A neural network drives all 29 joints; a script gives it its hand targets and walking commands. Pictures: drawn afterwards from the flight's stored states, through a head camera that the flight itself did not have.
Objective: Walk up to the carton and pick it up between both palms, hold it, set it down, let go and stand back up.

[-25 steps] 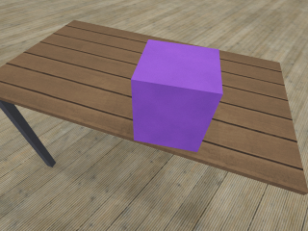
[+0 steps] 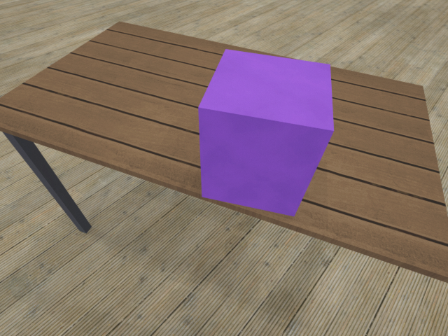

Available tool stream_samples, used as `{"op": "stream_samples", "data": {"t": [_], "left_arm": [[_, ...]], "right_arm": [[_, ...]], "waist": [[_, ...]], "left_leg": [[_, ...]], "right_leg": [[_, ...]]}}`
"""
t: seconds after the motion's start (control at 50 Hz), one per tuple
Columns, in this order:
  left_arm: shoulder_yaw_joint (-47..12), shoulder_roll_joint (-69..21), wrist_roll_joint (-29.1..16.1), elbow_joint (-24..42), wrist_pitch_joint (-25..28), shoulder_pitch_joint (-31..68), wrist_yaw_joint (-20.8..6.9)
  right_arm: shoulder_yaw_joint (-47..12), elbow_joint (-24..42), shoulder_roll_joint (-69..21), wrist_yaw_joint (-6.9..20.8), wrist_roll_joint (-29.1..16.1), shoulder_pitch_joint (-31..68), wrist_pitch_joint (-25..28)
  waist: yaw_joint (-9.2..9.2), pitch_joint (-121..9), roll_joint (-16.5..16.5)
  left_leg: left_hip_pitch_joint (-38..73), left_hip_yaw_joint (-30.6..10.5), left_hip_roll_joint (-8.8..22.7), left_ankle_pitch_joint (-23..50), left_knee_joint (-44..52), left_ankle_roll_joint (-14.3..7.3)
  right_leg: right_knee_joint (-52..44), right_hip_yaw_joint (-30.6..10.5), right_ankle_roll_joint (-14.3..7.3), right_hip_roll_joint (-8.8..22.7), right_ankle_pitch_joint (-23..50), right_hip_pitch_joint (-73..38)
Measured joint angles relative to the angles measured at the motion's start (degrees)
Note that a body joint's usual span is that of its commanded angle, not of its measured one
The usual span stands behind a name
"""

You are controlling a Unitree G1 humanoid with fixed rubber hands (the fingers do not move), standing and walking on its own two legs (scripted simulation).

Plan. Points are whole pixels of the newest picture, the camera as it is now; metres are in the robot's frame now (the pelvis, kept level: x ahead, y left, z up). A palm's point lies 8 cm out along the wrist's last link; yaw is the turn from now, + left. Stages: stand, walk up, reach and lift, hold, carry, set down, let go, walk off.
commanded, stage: walk up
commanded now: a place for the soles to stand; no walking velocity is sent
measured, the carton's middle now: (261, 135) +0.49 -0.06 +0.08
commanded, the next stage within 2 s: reach and lift in 0.58 s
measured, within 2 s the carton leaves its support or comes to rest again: neither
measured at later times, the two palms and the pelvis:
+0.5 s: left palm out of the picture +0.03 +0.25 -0.14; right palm out of the picture +0.04 -0.26 -0.12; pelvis +0.00 -0.01 +0.00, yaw +1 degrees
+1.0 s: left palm (119, 335) +0.15 +0.20 -0.10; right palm out of the picture +0.13 -0.28 -0.08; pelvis -0.01 -0.05 +0.01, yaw -7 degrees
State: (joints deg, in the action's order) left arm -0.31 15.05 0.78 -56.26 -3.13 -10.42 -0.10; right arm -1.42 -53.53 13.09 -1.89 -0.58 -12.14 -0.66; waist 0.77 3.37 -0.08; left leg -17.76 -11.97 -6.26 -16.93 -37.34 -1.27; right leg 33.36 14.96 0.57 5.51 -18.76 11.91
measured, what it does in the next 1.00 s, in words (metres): stands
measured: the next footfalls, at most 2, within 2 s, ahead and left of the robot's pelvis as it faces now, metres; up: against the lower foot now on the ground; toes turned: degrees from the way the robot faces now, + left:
none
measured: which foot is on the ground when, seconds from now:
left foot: down 0.00-1.00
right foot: down 0.00-1.00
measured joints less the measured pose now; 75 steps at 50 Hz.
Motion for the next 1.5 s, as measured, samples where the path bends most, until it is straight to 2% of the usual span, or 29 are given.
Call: {"op": "stream_samples", "data": {"t": [0.12,0.22,0.38,0.58,0.6,0.64,0.7,0.74,0.8,0.92,0.98,1.06,1.14,1.22,1.36,1.5], "left_arm": [[-0.16,0.21,-0.1,-0.89,0.89,-1.17,0.07],[-0.34,-0.27,-0.04,-1.48,1.05,-2.63,0.35],[-0.33,-0.02,-0.11,-2.9,0.19,-3.24,-0.06],[-0.81,-0.03,-0.14,-2.02,1.01,-2.1,0.23],[-0.46,0.36,-0.62,0.7,-2.13,-2.81,0.12],[-0.08,2.09,-1.63,7.25,-11.74,-2.0,0.87],[2.41,4.09,-2.01,15.56,-25.81,4.22,2.59],[4.72,3.56,-1.0,21.66,-30.87,8.38,3.24],[7.23,1.27,0.63,29.48,-33.32,11.37,2.39],[8.67,-1.61,2.1,36.51,-32.32,4.68,-0.55],[9.44,-1.91,1.79,35.97,-30.92,1.8,-0.63],[10.85,-0.35,-0.03,34.2,-28.25,0.9,-0.61],[10.78,2.51,-2.81,33.68,-25.07,1.3,-0.97],[9.69,4.47,-4.78,35.85,-22.04,1.21,-1.83],[8.88,3.68,-6.24,39.39,-19.38,-1.36,-3.48],[7.04,1.51,-6.84,42.35,-18.51,-4.77,-2.92]], "right_arm": [[-0.51,-1.05,-0.22,0.29,0.08,-0.59,-0.1],[-0.37,-1.72,0.64,0.44,0.73,-1.34,-0.12],[-0.94,-2.68,0.33,0.63,0.59,-2.92,0.27],[-1.28,-2.94,0.82,0.03,0.26,-2.11,0.14],[0.15,-3.48,0.39,0.42,1.99,-0.84,0.32],[4.17,-4.17,-1.03,1.43,5.58,4.55,-0.4],[5.47,-2.12,-2.19,3.54,5.84,13.11,-3.18],[4.35,-0.72,-2.22,4.98,3.95,17.52,-3.99],[0.83,2.7,-2.21,5.43,0.04,19.77,-4.12],[-3.73,12.26,-3.0,2.47,-3.25,12.7,-3.71],[-3.32,15.63,-2.3,1.35,-3.4,8.16,-3.57],[-1.58,18.97,-2.82,0.56,-2.06,4.15,-3.84],[-0.85,22.44,-5.04,-0.64,-1.44,2.56,-3.43],[-2.22,25.32,-7.07,-2.43,-2.5,2.92,-2.17],[-4.45,28.93,-8.44,-4.29,-3.7,1.63,-0.69],[-1.69,33.45,-7.52,-3.29,-3.78,-3.18,-2.58]], "waist": [[-0.2,-0.62,0.21],[-0.14,-0.31,-0.98],[-0.45,-0.1,-0.35],[0.11,-0.1,-0.39],[0.32,-1.19,0.03],[-0.02,-1.72,1.28],[0.32,1.47,3.43],[1.15,4.84,3.61],[1.73,8.87,3.55],[-0.05,7.97,6.12],[0.4,6.47,6.35],[2.01,5.65,6.39],[2.64,4.76,6.3],[2.09,4.21,5.63],[0.97,3.55,4.1],[2.28,3.15,3.24]], "left_leg": [[0.73,-0.56,0.51,1.5,2.43,0.67],[0.0,-0.75,1.12,0.57,0.53,1.03],[0.97,-0.13,1.06,0.38,0.93,0.71],[0.91,-0.56,0.93,0.83,1.68,0.73],[-0.86,1.04,1.53,0.52,0.71,0.98],[-5.55,6.17,3.8,-1.84,-3.68,1.71],[-8.88,10.25,5.28,-4.19,-10.44,1.26],[-8.25,11.1,6.62,-5.44,-12.49,2.13],[-4.4,11.4,8.35,-3.37,-10.42,2.98],[3.88,12.41,8.97,1.53,3.66,3.81],[4.91,12.89,9.27,3.37,7.62,4.33],[3.84,13.33,9.55,3.96,8.7,4.35],[1.71,13.16,9.58,3.75,7.86,4.46],[1.37,12.99,9.57,3.71,7.77,4.76],[6.22,13.79,9.28,4.73,11.56,3.79],[9.29,14.76,9.08,5.31,13.84,2.82]], "right_leg": [[-2.15,-0.05,-0.76,-0.84,1.21,-0.6],[-1.48,0.26,-1.18,-1.52,0.86,-0.49],[-1.56,0.36,-0.75,-1.04,0.44,-1.52],[-2.44,0.52,-0.67,-1.11,0.74,-1.68],[-0.32,-1.36,-1.0,-1.53,-0.58,0.76],[6.75,-4.85,-1.67,-2.03,-3.92,6.89],[15.29,-7.59,-1.93,-1.93,-6.21,11.73],[17.06,-8.29,-2.19,-2.94,-5.88,11.49],[14.38,-8.45,-3.03,-4.69,-5.46,7.6],[1.8,-9.05,-3.91,-5.88,0.22,0.6],[-1.37,-9.42,-4.26,-6.32,1.79,0.14],[-1.74,-9.73,-4.6,-6.61,2.14,1.71],[-0.74,-9.47,-4.77,-6.54,1.72,3.82],[-1.16,-9.29,-4.73,-6.52,1.87,3.84],[-6.11,-10.02,-3.76,-6.49,3.84,-1.31],[-10.23,-10.95,-2.75,-6.47,5.81,-4.91]]}}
